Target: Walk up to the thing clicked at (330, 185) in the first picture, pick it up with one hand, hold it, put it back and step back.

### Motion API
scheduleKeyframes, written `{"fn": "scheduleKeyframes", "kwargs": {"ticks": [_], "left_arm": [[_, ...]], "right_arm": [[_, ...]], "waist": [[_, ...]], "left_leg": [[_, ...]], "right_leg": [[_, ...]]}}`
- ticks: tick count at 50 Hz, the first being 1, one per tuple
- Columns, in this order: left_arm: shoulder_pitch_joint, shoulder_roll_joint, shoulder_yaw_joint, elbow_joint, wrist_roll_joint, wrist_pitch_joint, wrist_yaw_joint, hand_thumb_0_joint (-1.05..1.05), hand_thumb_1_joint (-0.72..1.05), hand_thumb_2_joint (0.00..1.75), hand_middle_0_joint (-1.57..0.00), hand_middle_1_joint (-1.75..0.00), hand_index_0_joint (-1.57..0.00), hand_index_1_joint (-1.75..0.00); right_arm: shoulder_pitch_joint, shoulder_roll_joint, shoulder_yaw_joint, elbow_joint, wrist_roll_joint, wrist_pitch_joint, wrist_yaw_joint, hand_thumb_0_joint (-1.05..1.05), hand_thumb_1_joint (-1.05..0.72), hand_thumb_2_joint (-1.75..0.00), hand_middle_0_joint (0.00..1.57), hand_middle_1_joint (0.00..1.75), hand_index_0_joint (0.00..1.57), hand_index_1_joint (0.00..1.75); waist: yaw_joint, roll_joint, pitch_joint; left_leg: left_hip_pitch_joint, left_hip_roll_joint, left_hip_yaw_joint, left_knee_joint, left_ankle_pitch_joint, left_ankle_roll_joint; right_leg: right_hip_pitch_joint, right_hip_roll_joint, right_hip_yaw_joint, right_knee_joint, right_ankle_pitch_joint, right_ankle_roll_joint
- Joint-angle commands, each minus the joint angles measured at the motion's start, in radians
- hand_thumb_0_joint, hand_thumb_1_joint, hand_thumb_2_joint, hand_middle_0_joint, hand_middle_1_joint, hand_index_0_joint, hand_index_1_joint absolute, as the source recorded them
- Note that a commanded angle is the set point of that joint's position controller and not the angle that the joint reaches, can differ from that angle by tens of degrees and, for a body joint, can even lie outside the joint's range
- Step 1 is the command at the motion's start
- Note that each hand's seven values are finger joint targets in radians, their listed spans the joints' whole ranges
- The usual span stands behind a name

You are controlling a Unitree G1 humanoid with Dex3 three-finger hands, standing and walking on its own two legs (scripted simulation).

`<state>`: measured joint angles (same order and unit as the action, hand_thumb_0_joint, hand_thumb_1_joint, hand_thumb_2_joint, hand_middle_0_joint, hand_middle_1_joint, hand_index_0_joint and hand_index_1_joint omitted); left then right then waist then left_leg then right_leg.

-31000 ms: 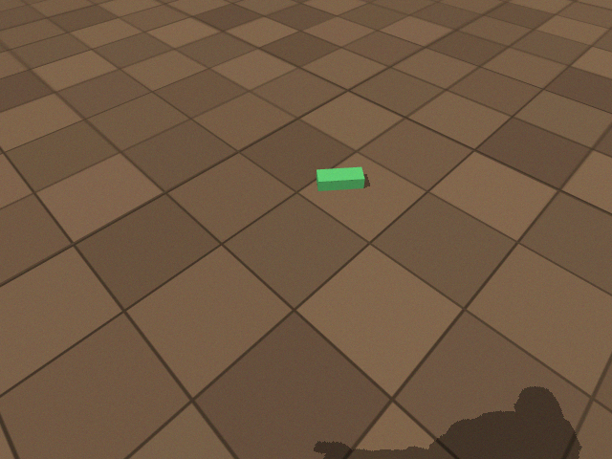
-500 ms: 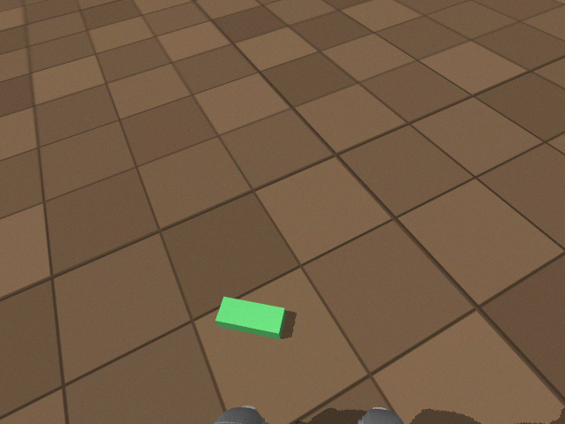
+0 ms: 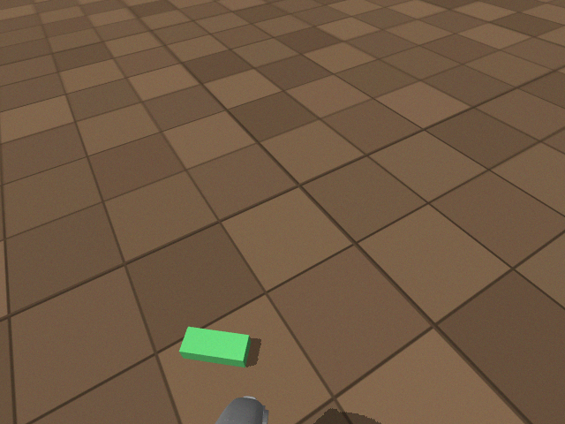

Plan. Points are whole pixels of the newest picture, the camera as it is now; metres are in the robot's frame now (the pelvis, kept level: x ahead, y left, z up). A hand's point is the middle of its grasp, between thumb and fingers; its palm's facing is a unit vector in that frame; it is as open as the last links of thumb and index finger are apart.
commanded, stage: walk up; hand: left
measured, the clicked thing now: (216, 346) +0.52 +0.30 -0.72
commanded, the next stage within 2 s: none
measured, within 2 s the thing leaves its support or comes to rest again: neither
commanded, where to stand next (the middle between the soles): +0.12 +0.07 m, yaw -2 degrees
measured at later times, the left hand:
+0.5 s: hand out of the picture +0.06 +0.38 -0.14, palm faces +0.00 -0.88 -0.47, open 7.4 cm
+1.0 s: hand out of the picture +0.06 +0.28 -0.13, palm faces -0.02 -0.87 -0.49, open 7.4 cm
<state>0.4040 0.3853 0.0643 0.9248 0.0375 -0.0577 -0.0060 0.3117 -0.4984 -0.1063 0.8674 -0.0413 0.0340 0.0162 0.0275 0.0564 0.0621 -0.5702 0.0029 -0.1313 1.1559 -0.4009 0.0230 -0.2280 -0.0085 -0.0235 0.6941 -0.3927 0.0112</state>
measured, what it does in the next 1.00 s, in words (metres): steps on the spot: left foot, then right foot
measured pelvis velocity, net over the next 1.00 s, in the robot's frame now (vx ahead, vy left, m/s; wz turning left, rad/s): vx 0.00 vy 0.01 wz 0.02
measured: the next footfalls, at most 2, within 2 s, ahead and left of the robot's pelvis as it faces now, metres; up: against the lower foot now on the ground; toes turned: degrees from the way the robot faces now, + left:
left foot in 0.34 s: +0.09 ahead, +0.21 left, +0.00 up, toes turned +2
right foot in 0.82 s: +0.11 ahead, -0.12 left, +0.00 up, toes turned +4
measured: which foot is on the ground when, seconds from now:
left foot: up 0.00-0.32, down 0.34-0.84, up 0.86-1.00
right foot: down 0.00-0.36, up 0.38-0.80, down 0.82-1.00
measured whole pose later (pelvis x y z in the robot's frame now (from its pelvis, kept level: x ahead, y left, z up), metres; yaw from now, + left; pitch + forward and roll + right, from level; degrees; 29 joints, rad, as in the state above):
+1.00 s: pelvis +0.00 +0.01 -0.01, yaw +1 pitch -3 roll +1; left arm 0.20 0.35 0.03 0.88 0.02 -0.04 0.03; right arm 0.13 -0.45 -0.05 0.82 -0.01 0.06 -0.01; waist 0.01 0.11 0.20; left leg -0.50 -0.01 -0.11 1.15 -0.52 0.03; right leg -0.43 0.00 0.06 0.79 -0.31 0.01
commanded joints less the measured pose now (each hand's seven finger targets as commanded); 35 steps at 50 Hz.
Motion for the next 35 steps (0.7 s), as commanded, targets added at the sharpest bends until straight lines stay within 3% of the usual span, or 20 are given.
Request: {"fn": "scheduleKeyframes", "kwargs": {"ticks": [1,3,6,10,13,14,16,17,18,19,20,21,23,24,26,27,29,31,33,35], "left_arm": [[0.036,0.354,0.095,-0.046,-0.023,-0.062,0.086,0.00,0.90,0.90,-0.20,-0.30,-0.20,-0.30],[0.007,0.345,0.090,-0.072,-0.034,-0.062,0.103,0.00,0.90,0.90,-0.20,-0.30,-0.20,-0.30],[0.000,0.332,0.089,-0.100,-0.036,-0.051,0.113,0.00,0.90,0.90,-0.20,-0.30,-0.20,-0.30],[0.059,0.342,0.096,-0.105,-0.028,-0.033,0.118,0.00,0.90,0.90,-0.20,-0.30,-0.20,-0.30],[0.042,0.351,0.095,-0.138,-0.014,-0.027,0.107,0.00,0.90,0.90,-0.20,-0.30,-0.20,-0.30],[0.021,0.348,0.086,-0.144,-0.014,-0.024,0.098,0.00,0.90,0.90,-0.20,-0.30,-0.20,-0.30],[-0.045,0.332,0.070,-0.165,-0.020,-0.012,0.079,0.00,0.90,0.90,-0.20,-0.30,-0.20,-0.30],[-0.006,0.264,0.047,-0.169,-0.016,-0.005,0.071,0.00,0.90,0.90,-0.20,-0.30,-0.20,-0.30],[0.061,0.185,0.019,-0.182,-0.011,-0.005,0.048,0.00,0.90,0.90,-0.20,-0.30,-0.20,-0.30],[0.027,0.177,0.011,-0.209,-0.013,-0.008,0.043,0.00,0.90,0.90,-0.20,-0.30,-0.20,-0.30],[-0.093,0.295,0.033,-0.205,-0.007,-0.009,0.053,0.00,0.90,0.90,-0.20,-0.30,-0.20,-0.30],[-0.162,0.341,0.039,-0.213,-0.005,-0.013,0.049,0.00,0.90,0.90,-0.20,-0.30,-0.20,-0.30],[-0.113,0.330,0.055,-0.163,-0.018,-0.001,0.022,0.00,0.90,0.90,-0.20,-0.30,-0.20,-0.30],[-0.085,0.319,0.062,-0.148,-0.019,0.010,0.010,0.00,0.90,0.90,-0.20,-0.30,-0.20,-0.30],[-0.086,0.303,0.077,-0.149,-0.004,0.045,0.001,0.00,0.90,0.90,-0.20,-0.30,-0.20,-0.30],[-0.080,0.278,0.077,-0.165,-0.001,0.063,-0.001,0.00,0.90,0.90,-0.20,-0.30,-0.20,-0.30],[-0.092,0.259,0.083,-0.191,-0.007,0.092,-0.007,0.00,0.90,0.90,-0.20,-0.30,-0.20,-0.30],[-0.116,0.246,0.088,-0.195,-0.028,0.116,-0.001,0.00,0.90,0.90,-0.20,-0.30,-0.20,-0.30],[-0.119,0.224,0.073,-0.187,-0.052,0.121,0.007,0.00,0.90,0.90,-0.20,-0.30,-0.20,-0.30],[-0.124,0.226,0.064,-0.176,-0.066,0.112,0.014,0.00,0.90,0.90,-0.20,-0.30,-0.20,-0.30]], "right_arm": [[0.027,-0.129,-0.044,-0.113,-0.014,0.010,0.021,0.00,-0.90,-0.90,0.20,0.30,0.20,0.30],[0.030,-0.124,-0.048,-0.141,-0.023,0.031,0.035,0.00,-0.90,-0.90,0.20,0.30,0.20,0.30],[-0.031,-0.122,-0.052,-0.187,-0.018,0.043,0.039,0.00,-0.90,-0.90,0.20,0.30,0.20,0.30],[-0.121,-0.125,-0.051,-0.215,-0.005,0.042,0.035,0.00,-0.90,-0.90,0.20,0.30,0.20,0.30],[-0.169,-0.115,-0.044,-0.212,0.016,0.023,0.034,0.00,-0.90,-0.90,0.20,0.30,0.20,0.30],[-0.164,-0.110,-0.045,-0.195,0.020,0.013,0.036,0.00,-0.90,-0.90,0.20,0.30,0.20,0.30],[-0.036,-0.099,-0.048,-0.132,0.030,-0.015,0.035,0.00,-0.90,-0.90,0.20,0.30,0.20,0.30],[0.060,-0.133,-0.062,-0.085,0.024,-0.031,0.025,0.00,-0.90,-0.90,0.20,0.30,0.20,0.30],[0.160,-0.209,-0.093,-0.081,0.027,-0.058,0.021,0.00,-0.90,-0.90,0.20,0.30,0.20,0.30],[0.153,-0.298,-0.099,-0.103,0.025,-0.075,0.014,0.00,-0.90,-0.90,0.20,0.30,0.20,0.30],[0.140,-0.354,-0.108,-0.089,0.059,-0.073,0.016,0.00,-0.90,-0.90,0.20,0.30,0.20,0.30],[0.080,-0.338,-0.101,-0.090,0.054,-0.075,0.013,0.00,-0.90,-0.90,0.20,0.30,0.20,0.30],[0.008,-0.230,-0.056,-0.109,0.041,-0.110,-0.006,0.00,-0.90,-0.90,0.20,0.30,0.20,0.30],[0.047,-0.214,-0.046,-0.091,0.046,-0.127,-0.019,0.00,-0.90,-0.90,0.20,0.30,0.20,0.30],[0.097,-0.218,-0.044,-0.051,0.048,-0.141,-0.050,0.00,-0.90,-0.90,0.20,0.30,0.20,0.30],[0.074,-0.202,-0.039,-0.056,0.047,-0.140,-0.066,0.00,-0.90,-0.90,0.20,0.30,0.20,0.30],[0.028,-0.192,-0.036,-0.086,0.036,-0.130,-0.092,0.00,-0.90,-0.90,0.20,0.30,0.20,0.30],[-0.030,-0.187,-0.030,-0.114,0.022,-0.115,-0.101,0.00,-0.90,-0.90,0.20,0.30,0.20,0.30],[-0.091,-0.185,-0.026,-0.140,0.014,-0.098,-0.090,0.00,-0.90,-0.90,0.20,0.30,0.20,0.30],[-0.135,-0.179,-0.023,-0.160,0.011,-0.077,-0.080,0.00,-0.90,-0.90,0.20,0.30,0.20,0.30]], "waist": [[-0.054,-0.051,0.108],[-0.065,-0.148,0.074],[-0.043,-0.230,0.031],[0.022,-0.319,-0.005],[0.045,-0.391,-0.061],[0.041,-0.388,-0.075],[-0.041,-0.339,-0.129],[-0.083,-0.168,-0.164],[-0.116,0.018,-0.208],[-0.114,0.135,-0.177],[-0.142,0.071,-0.145],[-0.114,0.012,-0.020],[-0.054,-0.093,0.071],[-0.047,-0.090,0.067],[-0.039,-0.056,0.067],[-0.022,-0.015,0.074],[-0.011,0.078,0.094],[-0.008,0.150,0.088],[-0.004,0.244,0.044],[-0.004,0.313,-0.010]], "left_leg": [[-0.118,0.041,-0.096,0.031,0.129,-0.019],[-0.065,0.002,-0.072,0.060,0.158,-0.025],[-0.055,-0.033,-0.056,0.044,0.134,-0.027],[-0.116,-0.018,-0.020,-0.095,0.056,-0.022],[-0.035,0.049,0.051,-0.299,-0.004,-0.009],[0.043,0.030,0.094,-0.355,-0.016,-0.007],[0.331,-0.018,0.152,-0.562,0.116,0.018],[0.494,-0.040,0.102,-0.626,0.108,0.029],[0.673,0.069,-0.136,-0.648,-0.102,0.081],[0.702,0.304,-0.584,-0.757,-0.251,0.180],[0.569,0.434,-0.784,-0.862,-0.362,0.306],[0.454,0.443,-0.757,-0.907,-0.422,0.329],[0.426,0.294,-0.406,-0.800,-0.130,0.206],[0.429,0.277,-0.336,-0.754,0.106,0.166],[0.362,0.298,-0.281,-0.699,0.442,0.182],[0.338,0.296,-0.211,-0.664,0.622,0.198],[0.244,0.292,-0.113,-0.632,0.903,0.225],[0.141,0.267,-0.059,-0.643,0.917,0.221],[0.132,0.212,0.001,-0.648,0.806,0.195],[0.159,0.202,0.012,-0.632,0.705,0.188]], "right_leg": [[-0.014,-0.283,0.280,-0.281,0.478,-0.090],[-0.037,-0.263,0.173,-0.235,0.763,-0.104],[-0.007,-0.261,0.131,-0.187,0.841,-0.135],[0.144,-0.273,0.149,-0.120,0.793,-0.171],[0.183,-0.297,0.145,-0.082,0.691,-0.209],[0.146,-0.276,0.116,-0.059,0.657,-0.202],[-0.004,-0.218,0.061,0.101,0.493,-0.166],[-0.115,-0.163,0.050,0.343,0.340,-0.137],[-0.341,-0.107,0.023,0.520,-0.019,-0.097],[-0.583,0.008,0.059,0.616,-0.228,-0.067],[-0.589,-0.043,0.147,0.628,-0.224,-0.081],[-0.601,-0.091,0.178,0.620,-0.162,-0.069],[-0.570,-0.126,0.193,0.539,-0.006,-0.058],[-0.535,-0.127,0.170,0.498,0.014,-0.052],[-0.456,-0.128,0.174,0.483,0.015,-0.024],[-0.434,-0.120,0.175,0.473,0.017,-0.020],[-0.383,-0.070,0.159,0.515,0.007,-0.009],[-0.303,-0.023,0.164,0.541,-0.003,-0.003],[-0.263,0.017,0.147,0.510,0.004,-0.010],[-0.214,0.009,0.113,0.419,-0.013,-0.014]]}}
